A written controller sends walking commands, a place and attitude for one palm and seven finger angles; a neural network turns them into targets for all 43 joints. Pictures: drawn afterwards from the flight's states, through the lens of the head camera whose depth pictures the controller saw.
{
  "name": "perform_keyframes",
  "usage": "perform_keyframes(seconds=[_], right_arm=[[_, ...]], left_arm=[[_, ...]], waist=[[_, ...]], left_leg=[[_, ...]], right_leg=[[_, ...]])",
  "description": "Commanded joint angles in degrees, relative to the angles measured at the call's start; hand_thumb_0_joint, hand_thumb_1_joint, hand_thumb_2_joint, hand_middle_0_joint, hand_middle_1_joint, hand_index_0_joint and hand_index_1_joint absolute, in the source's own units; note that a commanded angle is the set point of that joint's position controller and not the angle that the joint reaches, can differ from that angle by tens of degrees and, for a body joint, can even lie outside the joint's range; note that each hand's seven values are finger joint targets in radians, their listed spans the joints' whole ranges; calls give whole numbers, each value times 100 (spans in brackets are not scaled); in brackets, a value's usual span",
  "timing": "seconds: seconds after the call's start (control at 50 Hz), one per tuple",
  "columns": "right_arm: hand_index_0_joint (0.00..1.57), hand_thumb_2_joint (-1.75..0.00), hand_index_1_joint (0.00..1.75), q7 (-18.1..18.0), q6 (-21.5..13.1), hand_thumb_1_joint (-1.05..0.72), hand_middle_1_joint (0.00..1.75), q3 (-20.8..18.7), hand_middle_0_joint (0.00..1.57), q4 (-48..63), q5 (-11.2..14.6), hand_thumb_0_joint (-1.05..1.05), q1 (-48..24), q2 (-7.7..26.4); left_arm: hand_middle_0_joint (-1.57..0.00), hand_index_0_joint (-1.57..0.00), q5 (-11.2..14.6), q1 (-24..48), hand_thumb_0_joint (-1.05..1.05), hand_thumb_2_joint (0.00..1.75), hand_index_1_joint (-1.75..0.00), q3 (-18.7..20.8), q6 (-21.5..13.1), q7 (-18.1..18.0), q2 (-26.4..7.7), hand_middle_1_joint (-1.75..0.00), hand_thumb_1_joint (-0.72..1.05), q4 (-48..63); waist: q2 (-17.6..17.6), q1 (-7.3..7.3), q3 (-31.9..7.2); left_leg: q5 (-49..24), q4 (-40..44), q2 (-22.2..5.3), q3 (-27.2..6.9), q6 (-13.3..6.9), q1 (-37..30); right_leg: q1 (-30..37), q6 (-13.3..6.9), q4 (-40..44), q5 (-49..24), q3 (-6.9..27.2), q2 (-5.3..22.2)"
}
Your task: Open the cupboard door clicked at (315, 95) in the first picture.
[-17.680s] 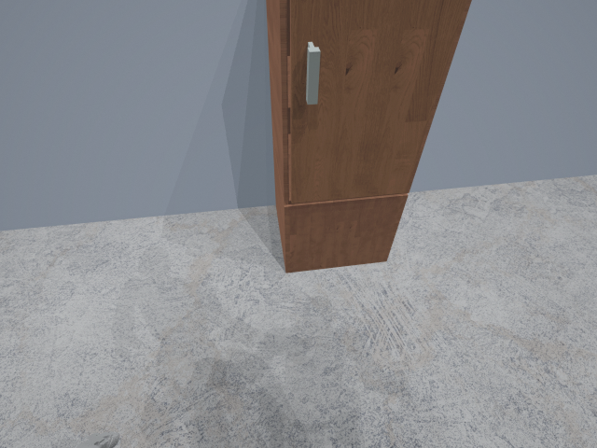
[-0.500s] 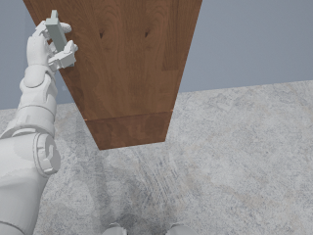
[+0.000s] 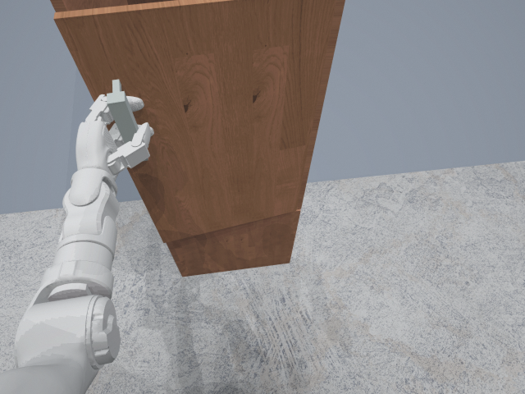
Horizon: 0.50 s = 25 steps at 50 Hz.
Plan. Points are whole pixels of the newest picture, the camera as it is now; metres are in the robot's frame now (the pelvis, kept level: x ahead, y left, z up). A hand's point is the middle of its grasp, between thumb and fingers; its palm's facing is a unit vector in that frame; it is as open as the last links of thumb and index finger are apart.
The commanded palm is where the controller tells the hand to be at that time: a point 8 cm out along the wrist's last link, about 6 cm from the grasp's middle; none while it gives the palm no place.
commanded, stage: pull the door open along its arc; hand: left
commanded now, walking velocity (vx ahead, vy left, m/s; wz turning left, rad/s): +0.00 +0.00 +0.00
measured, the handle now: (128, 121) +0.52 +0.19 +0.12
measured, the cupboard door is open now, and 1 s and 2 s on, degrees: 8 32 39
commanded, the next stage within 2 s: open thumb and fingers to let go in 1.16 s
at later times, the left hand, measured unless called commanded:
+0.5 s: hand (171, 172) +0.41 +0.11 +0.12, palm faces +0.50 -0.86 -0.01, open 6.0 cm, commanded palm +0.37 +0.14 +0.12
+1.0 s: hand (193, 200) +0.36 +0.07 +0.12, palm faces +0.43 -0.90 +0.05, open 6.2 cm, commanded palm +0.28 +0.09 +0.12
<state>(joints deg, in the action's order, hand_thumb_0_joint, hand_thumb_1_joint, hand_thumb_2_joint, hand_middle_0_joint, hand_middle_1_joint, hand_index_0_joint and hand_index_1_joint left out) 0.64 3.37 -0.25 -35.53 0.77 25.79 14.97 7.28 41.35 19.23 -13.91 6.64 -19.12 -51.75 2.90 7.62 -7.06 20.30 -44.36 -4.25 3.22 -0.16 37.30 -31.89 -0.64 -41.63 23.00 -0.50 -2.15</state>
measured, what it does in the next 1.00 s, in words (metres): stands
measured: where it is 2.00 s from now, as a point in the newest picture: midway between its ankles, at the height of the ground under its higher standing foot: outside the picture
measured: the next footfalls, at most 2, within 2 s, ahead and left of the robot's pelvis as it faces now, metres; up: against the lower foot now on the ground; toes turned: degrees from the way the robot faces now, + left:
none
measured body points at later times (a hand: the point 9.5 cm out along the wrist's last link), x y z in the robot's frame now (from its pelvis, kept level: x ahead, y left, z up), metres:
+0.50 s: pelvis -0.02 -0.02 +0.00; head +0.00 -0.03 +0.45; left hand +0.38 +0.15 +0.13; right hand +0.14 -0.24 -0.11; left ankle +0.01 +0.12 -0.71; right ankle -0.03 -0.12 -0.71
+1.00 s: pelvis -0.01 -0.02 +0.01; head +0.00 -0.04 +0.46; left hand +0.33 +0.12 +0.12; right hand +0.09 -0.27 -0.11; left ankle +0.01 +0.12 -0.71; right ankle -0.03 -0.12 -0.71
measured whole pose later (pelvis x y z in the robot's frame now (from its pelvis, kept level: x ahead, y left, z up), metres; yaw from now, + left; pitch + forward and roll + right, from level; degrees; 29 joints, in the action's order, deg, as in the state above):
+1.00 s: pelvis -0.01 -0.02 +0.01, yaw +3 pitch +5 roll +0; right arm 1.0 2.1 -2.4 -37.9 -2.4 18.6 12.9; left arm 0.2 15.7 -1.4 -3.3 -32.4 5.7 -17.4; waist 2.6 2.0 -5.3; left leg 16.8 -37.1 -2.9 1.6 1.5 24.9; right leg -20.2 -2.2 -37.5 22.1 -2.3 -1.3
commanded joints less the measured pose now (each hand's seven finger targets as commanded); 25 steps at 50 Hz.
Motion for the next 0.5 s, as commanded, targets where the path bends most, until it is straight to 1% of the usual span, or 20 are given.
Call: perform_keyframes(seconds=[0.0, 0.02, 0.04, 0.06, 0.08, 0.1, 0.12, 0.14, 0.16, 0.18, 0.2, 0.22, 0.24, 0.26, 0.28, 0.3, 0.36, 0.4, 0.42, 0.48], right_arm=[[20, -90, 30, -11, -255, -90, 30, -344, 20, 803, 73, 0, -58, 794], [20, -90, 30, 0, -282, -90, 30, -333, 20, 849, 95, 0, -200, 751], [20, -90, 30, 7, -303, -90, 30, -321, 20, 871, 104, 0, -282, 721], [20, -90, 30, 12, -348, -90, 30, -318, 20, 900, 117, 0, -453, 619], [20, -90, 30, 35, -389, -90, 30, -289, 20, 925, 109, 0, -614, 569], [20, -90, 30, 41, -428, -90, 30, -274, 20, 899, 92, 0, -656, 563], [20, -90, 30, 44, -442, -90, 30, -275, 20, 840, 67, 0, -757, 537], [20, -90, 30, 39, -446, -90, 30, -275, 20, 780, 11, 0, -819, 514], [20, -90, 30, 29, -438, -90, 30, -275, 20, 727, -31, 0, -898, 500], [20, -90, 30, 27, -425, -90, 30, -264, 20, 657, -81, 0, -965, 476], [20, -90, 30, 10, -403, -90, 30, -255, 20, 574, -138, 0, -991, 463], [20, -90, 30, 5, -380, -90, 30, -259, 20, 512, -196, 0, -1073, 436], [20, -90, 30, 10, -368, -90, 30, -257, 20, 464, -253, 0, -1107, 400], [20, -90, 30, 11, -346, -90, 30, -253, 20, 432, -293, 0, -1120, 375], [20, -90, 30, 9, -331, -90, 30, -259, 20, 418, -320, 0, -1126, 369], [20, -90, 30, -13, -308, -90, 30, -279, 20, 380, -353, 0, -1068, 367], [20, -90, 30, -64, -280, -90, 30, -271, 20, 347, -369, 0, -1191, 318], [20, -90, 30, -85, -270, -90, 30, -276, 20, 294, -396, 0, -1151, 315], [20, -90, 30, -94, -263, -90, 30, -280, 20, 288, -393, 0, -1166, 302], [20, -90, 30, -125, -277, -90, 30, -269, 20, 262, -396, 0, -1128, 290]], left_arm=[[-40, -40, 234, 719, 0, 90, -135, -13, -288, -85, -959, -135, 90, 2328], [-40, -40, 261, 373, 0, 90, -135, -121, -235, -110, -790, -135, 90, 2578], [-40, -40, 290, 216, 0, 90, -135, -258, -172, -152, -596, -135, 90, 2792], [-40, -40, 480, 127, 0, 90, -135, 57, -88, -562, -431, -135, 90, 3149], [-40, -40, 448, -139, 0, 90, -135, -113, 33, -894, -118, -135, 90, 3357], [-40, -40, 347, -49, 0, 90, -135, -231, 104, -1193, 36, -135, 90, 3503], [-40, -40, 280, 86, 0, 90, -135, -201, 229, -1586, 213, -135, 90, 3468], [-40, -40, 178, 313, 0, 90, -135, -231, 318, -2002, 384, -135, 90, 3538], [-40, -40, 38, 539, 0, 90, -135, -459, 397, -2325, 651, -135, 90, 3544], [-40, -40, -142, 817, 0, 90, -135, -631, 473, -2636, 833, -135, 90, 3505], [-40, -40, -390, 1180, 0, 90, -135, -710, 526, -2977, 845, -135, 90, 3434], [-40, -40, -654, 1533, 0, 90, -135, -874, 586, -3277, 980, -135, 90, 3307], [-40, -40, -841, 1609, 0, 90, -135, -1019, 637, -3532, 1179, -135, 90, 3187], [-40, -40, -999, 1594, 0, 90, -135, -1180, 677, -3701, 1337, -135, 90, 3029], [-40, -40, -1085, 1706, 0, 90, -135, -1306, 679, -3800, 1454, -135, 90, 2995], [-40, -40, -1138, 1805, 0, 90, -135, -1346, 668, -3857, 1465, -135, 90, 2900], [-40, -40, -1028, 2088, 0, 90, -135, -1410, 631, -4009, 1699, -135, 90, 2656], [-40, -40, -1120, 2217, 0, 90, -135, -1409, 518, -4007, 1591, -135, 90, 2578], [-40, -40, -1128, 2260, 0, 90, -135, -1426, 480, -3974, 1576, -135, 90, 2528], [-40, -40, -1071, 2354, 0, 90, -135, -1362, 364, -3919, 1524, -135, 90, 2384]], waist=[[-69, -552, -2164], [7, -594, -2099], [-136, -578, -1963], [-267, -795, -1883], [-150, -821, -1676], [-298, -733, -1496], [-450, -703, -1325], [-607, -659, -1309], [-656, -553, -1241], [-513, -496, -1154], [-585, -406, -1051], [-426, -330, -1071], [-333, -339, -1193], [-359, -328, -1229], [-291, -297, -1316], [-560, -225, -1390], [-576, -215, -1479], [-578, -199, -1556], [-396, -208, -1565], [-517, -220, -1611]], left_leg=[[-2724, 320, 395, -112, -207, -1945], [-2785, 354, 395, -89, -198, -2011], [-2743, 389, 391, -89, -195, -2026], [-2619, 455, 387, -75, -154, -1939], [-2449, 530, 406, -41, -122, -1904], [-2299, 559, 407, -70, -122, -1862], [-2103, 577, 412, -83, -111, -1792], [-1977, 604, 415, -109, -96, -1769], [-1855, 606, 413, -126, -90, -1783], [-1742, 594, 413, -148, -78, -1810], [-1614, 576, 406, -195, -95, -1810], [-1484, 560, 419, -205, -99, -1826], [-1454, 529, 433, -232, -94, -1841], [-1405, 526, 430, -265, -78, -1845], [-1405, 502, 437, -268, -73, -1883], [-1386, 480, 420, -302, -91, -1889], [-1299, 445, 461, -275, -74, -1797], [-1323, 418, 458, -296, -86, -1754], [-1322, 403, 468, -275, -85, -1754], [-1259, 392, 491, -273, -99, -1633]], right_leg=[[1229, -1, 345, -3520, -177, -135], [1247, 11, 357, -3607, -172, -110], [1252, 22, 384, -3613, -203, -112], [1300, 32, 455, -3408, -246, -119], [1314, 24, 500, -3252, -253, -113], [1266, 24, 534, -3077, -295, -113], [1149, 48, 586, -2925, -293, -105], [1157, 63, 611, -2789, -292, -79], [1066, 71, 641, -2627, -276, -60], [922, 58, 643, -2418, -276, -37], [788, 64, 670, -2171, -265, -13], [630, 67, 666, -1990, -235, 31], [576, 36, 635, -1870, -232, 45], [525, 10, 614, -1760, -250, 50], [493, -6, 608, -1741, -241, 58], [509, 9, 631, -1745, -242, 45], [590, 16, 661, -1760, -197, 79], [603, 10, 620, -1833, -166, 86], [599, 4, 618, -1870, -140, 104], [704, 21, 633, -1915, -111, 117]])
